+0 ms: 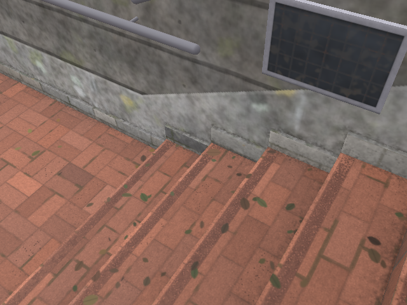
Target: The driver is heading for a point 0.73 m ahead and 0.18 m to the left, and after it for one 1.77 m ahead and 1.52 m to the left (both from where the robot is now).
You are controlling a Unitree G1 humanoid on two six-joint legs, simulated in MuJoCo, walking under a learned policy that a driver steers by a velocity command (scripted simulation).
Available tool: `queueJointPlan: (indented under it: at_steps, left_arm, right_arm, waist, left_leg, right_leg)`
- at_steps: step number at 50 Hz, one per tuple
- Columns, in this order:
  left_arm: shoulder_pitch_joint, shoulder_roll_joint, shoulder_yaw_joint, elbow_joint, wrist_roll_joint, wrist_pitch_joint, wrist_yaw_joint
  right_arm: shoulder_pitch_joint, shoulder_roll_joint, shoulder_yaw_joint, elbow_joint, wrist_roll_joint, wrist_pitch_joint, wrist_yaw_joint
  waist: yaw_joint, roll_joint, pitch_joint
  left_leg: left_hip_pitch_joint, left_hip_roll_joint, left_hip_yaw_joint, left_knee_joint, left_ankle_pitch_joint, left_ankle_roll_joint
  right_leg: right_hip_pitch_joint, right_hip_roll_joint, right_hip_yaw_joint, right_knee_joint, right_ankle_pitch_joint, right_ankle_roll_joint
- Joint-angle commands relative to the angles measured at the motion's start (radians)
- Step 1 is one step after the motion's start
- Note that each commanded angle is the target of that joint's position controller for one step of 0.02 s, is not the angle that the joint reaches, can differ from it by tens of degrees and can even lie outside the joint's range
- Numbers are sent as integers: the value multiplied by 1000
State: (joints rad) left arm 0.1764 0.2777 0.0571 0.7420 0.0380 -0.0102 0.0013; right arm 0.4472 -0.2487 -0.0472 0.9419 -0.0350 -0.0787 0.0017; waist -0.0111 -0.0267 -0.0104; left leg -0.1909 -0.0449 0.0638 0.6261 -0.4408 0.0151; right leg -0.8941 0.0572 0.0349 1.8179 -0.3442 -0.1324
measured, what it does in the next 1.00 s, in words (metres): goes down, turning left: right foot, then left foot 0.15 m lower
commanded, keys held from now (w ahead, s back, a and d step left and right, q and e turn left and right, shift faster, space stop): w+shift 0.16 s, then w+q+shift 0.18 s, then q+shift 0.66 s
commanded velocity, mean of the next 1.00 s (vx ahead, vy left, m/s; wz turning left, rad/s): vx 0.56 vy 0.00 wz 0.46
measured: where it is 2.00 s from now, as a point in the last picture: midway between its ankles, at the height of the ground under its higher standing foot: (234, 269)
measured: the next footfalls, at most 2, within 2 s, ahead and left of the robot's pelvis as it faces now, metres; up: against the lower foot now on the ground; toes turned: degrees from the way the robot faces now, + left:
right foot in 0.24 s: +0.36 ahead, -0.11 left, +0.00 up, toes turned -8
left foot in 0.66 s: +0.65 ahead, +0.04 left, -0.15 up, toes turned +11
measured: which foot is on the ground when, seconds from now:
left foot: down 0.00-0.26, up 0.28-0.64, down 0.66-1.00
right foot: up 0.00-0.22, down 0.24-0.66, up 0.68-1.00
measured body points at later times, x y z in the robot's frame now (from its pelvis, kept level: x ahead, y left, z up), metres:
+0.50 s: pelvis +0.39 -0.02 +0.00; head +0.42 -0.02 +0.45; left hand +0.43 +0.26 -0.13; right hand +0.45 -0.30 -0.12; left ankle +0.51 +0.11 -0.69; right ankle +0.32 -0.10 -0.72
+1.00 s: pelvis +0.61 -0.02 -0.14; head +0.64 +0.02 +0.31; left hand +0.72 +0.27 -0.23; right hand +0.77 -0.26 -0.25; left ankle +0.61 +0.03 -0.87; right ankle +0.83 -0.10 -0.78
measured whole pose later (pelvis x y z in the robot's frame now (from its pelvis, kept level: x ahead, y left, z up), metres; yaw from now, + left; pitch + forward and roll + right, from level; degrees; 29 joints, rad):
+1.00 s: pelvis +0.61 -0.02 -0.14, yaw +30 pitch +0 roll -2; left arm -0.02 0.19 -0.01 0.63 0.04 0.05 0.07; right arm 0.35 -0.27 -0.04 0.74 0.01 0.04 -0.05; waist -0.09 -0.02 0.10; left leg -0.30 -0.24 -0.25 0.56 -0.21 0.12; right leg -0.79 -0.02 0.12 1.06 -0.08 0.03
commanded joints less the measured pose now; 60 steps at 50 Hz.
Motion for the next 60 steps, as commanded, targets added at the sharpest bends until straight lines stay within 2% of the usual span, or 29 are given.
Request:
queueJointPlan:
  at_steps: [1,3,6,8,11,12,13,14,15,18,19,21,22,26,29,30,32,33,34,35,36,37,38,39,43,47,54,58,60]
  left_arm:
    - [-104,-54,-38,-135,13,-31,-31]
    - [-104,-22,-28,-110,9,-25,-46]
    - [-299,0,-39,-142,-13,-37,-65]
    - [-396,-10,-49,-164,-15,-55,-68]
    - [-203,24,-36,-121,-1,-67,-42]
    - [77,90,-8,-43,5,-78,-24]
    - [232,205,28,-12,38,-77,2]
    - [251,170,25,2,-4,-66,7]
    - [202,140,19,23,-18,-63,10]
    - [86,57,8,57,-27,-85,11]
    - [55,36,1,73,-19,-102,15]
    - [-18,7,1,112,-53,-135,34]
    - [-28,-10,-3,104,-47,-136,35]
    - [-59,-17,-4,70,-48,-151,29]
    - [88,30,17,87,-49,-105,67]
    - [120,41,20,86,-41,-92,80]
    - [127,57,28,79,-61,-61,98]
    - [118,39,29,89,-93,-47,96]
    - [146,0,24,-8,-78,-48,82]
    - [109,17,8,-63,-39,-47,82]
    - [28,23,-4,-98,-11,-46,85]
    - [29,-3,-15,-90,8,-33,88]
    - [62,-16,-24,-102,16,-18,88]
    - [16,52,-10,-92,22,1,99]
    - [-98,28,-22,-133,15,63,102]
    - [-175,-7,-43,-169,5,43,69]
    - [-235,58,-37,-176,-12,25,37]
    - [-214,52,-36,-180,-38,23,31]
    - [-126,82,-20,-155,-37,24,43]
  right_arm:
    - [-130,-27,29,-69,11,-59,12]
    - [-96,-79,21,-52,32,-62,14]
    - [62,-106,28,-8,40,-36,2]
    - [196,-142,23,46,18,-13,-9]
    - [257,-185,16,63,2,33,-25]
    - [178,-211,12,23,4,35,-19]
    - [190,-102,32,-50,38,22,6]
    - [142,-98,22,-85,43,19,9]
    - [61,-151,-4,-109,41,17,5]
    - [69,-71,-1,-112,8,62,13]
    - [96,-64,-14,-105,-12,85,11]
    - [53,-30,-29,-145,-15,108,9]
    - [52,-13,-31,-151,-10,104,16]
    - [-7,1,-24,-198,10,94,52]
    - [-91,-24,-26,-229,0,122,59]
    - [-57,-50,-35,-215,-4,124,48]
    - [246,-137,-77,-103,-19,121,30]
    - [272,-178,-88,-93,-34,102,20]
    - [238,-330,-101,-94,-16,98,26]
    - [260,-352,-100,-155,17,99,32]
    - [180,-305,-88,-201,27,107,25]
    - [87,-292,-83,-216,27,116,8]
    - [3,-305,-85,-238,14,113,-17]
    - [-13,-212,-49,-232,14,96,-15]
    - [-61,-196,-24,-202,35,51,-21]
    - [-28,-186,-34,-224,54,103,-69]
    - [-155,-213,-51,-357,9,149,-31]
    - [-187,-226,-53,-383,26,160,-8]
    - [-182,-212,-49,-383,35,148,2]
  waist:
    - [95,83,146]
    - [92,123,128]
    - [-12,21,203]
    - [-55,64,240]
    - [52,167,40]
    - [182,196,-111]
    - [193,-4,-293]
    - [176,-6,-411]
    - [146,80,-262]
    - [30,-6,24]
    - [-10,-10,70]
    - [-91,-17,119]
    - [-106,-11,88]
    - [-125,-35,28]
    - [-35,10,108]
    - [-33,25,100]
    - [-162,47,-45]
    - [-220,158,-10]
    - [-97,388,-10]
    - [-120,152,-219]
    - [-107,-58,-235]
    - [-59,-102,-172]
    - [-13,-19,-199]
    - [8,-148,-109]
    - [21,-47,-24]
    - [-58,75,-122]
    - [-48,177,-73]
    - [-34,165,22]
    - [4,96,17]
  left_leg:
    - [-305,231,-253,-381,284,68]
    - [-288,248,-198,-456,445,108]
    - [-43,254,-110,-583,608,97]
    - [164,280,-63,-524,898,75]
    - [270,303,-41,-108,1486,95]
    - [35,283,-34,174,1367,104]
    - [-389,162,-4,589,683,69]
    - [-504,43,-63,782,7,73]
    - [-543,90,-131,703,87,93]
    - [-409,163,-130,504,95,76]
    - [-351,167,-142,449,157,65]
    - [-282,137,-120,270,384,41]
    - [-235,110,-81,220,560,43]
    - [25,36,1,86,1046,38]
    - [-54,3,84,-109,1042,5]
    - [-78,3,103,-196,1039,16]
    - [154,24,35,-309,1011,81]
    - [250,79,-78,-393,1070,181]
    - [570,222,-235,69,2055,262]
    - [722,342,-457,58,2122,318]
    - [631,389,-529,-37,1818,371]
    - [456,400,-577,-79,1589,413]
    - [354,483,-766,-172,1230,501]
    - [180,424,-690,-190,1088,449]
    - [-158,114,-490,-214,933,190]
    - [134,59,-509,-98,1013,83]
    - [100,89,-780,-155,645,126]
    - [-69,30,-799,-200,470,118]
    - [-214,-31,-767,-125,66,61]
  right_leg:
    - [61,-47,131,-543,364,20]
    - [212,-59,71,-689,486,18]
    - [205,-63,-76,-1011,432,-2]
    - [218,-57,-148,-1159,321,-31]
    - [588,53,-180,-1224,74,-67]
    - [1005,-16,-60,-1205,109,-117]
    - [1430,-329,337,-1243,-118,-207]
    - [1416,-470,597,-1360,-78,-230]
    - [1267,-424,463,-1415,18,-178]
    - [852,-352,189,-1590,93,-106]
    - [755,-311,79,-1562,289,-67]
    - [576,-248,-108,-1477,498,0]
    - [530,-234,-177,-1401,492,2]
    - [318,-219,-309,-1185,320,92]
    - [477,-250,-332,-963,253,131]
    - [590,-266,-327,-840,353,122]
    - [694,-264,-289,-373,477,109]
    - [528,-137,-318,97,-2,127]
    - [24,2,-279,461,-592,162]
    - [-154,-52,-136,463,-486,172]
    - [-195,-85,-55,400,-336,156]
    - [-190,-102,-28,368,-298,155]
    - [-221,-99,25,336,-289,173]
    - [-156,-126,53,226,-168,166]
    - [86,-104,-3,-389,173,169]
    - [48,-56,31,-744,323,161]
    - [208,-14,140,-882,240,137]
    - [512,37,99,-1206,18,146]
    - [777,-30,118,-1425,112,133]
Keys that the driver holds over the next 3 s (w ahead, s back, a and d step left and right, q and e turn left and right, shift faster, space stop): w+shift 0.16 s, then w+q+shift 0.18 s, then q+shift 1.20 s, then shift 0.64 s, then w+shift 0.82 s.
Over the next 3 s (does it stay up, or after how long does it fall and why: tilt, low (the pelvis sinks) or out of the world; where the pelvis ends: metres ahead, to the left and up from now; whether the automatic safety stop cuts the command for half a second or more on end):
stays up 0.92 0.22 -0.31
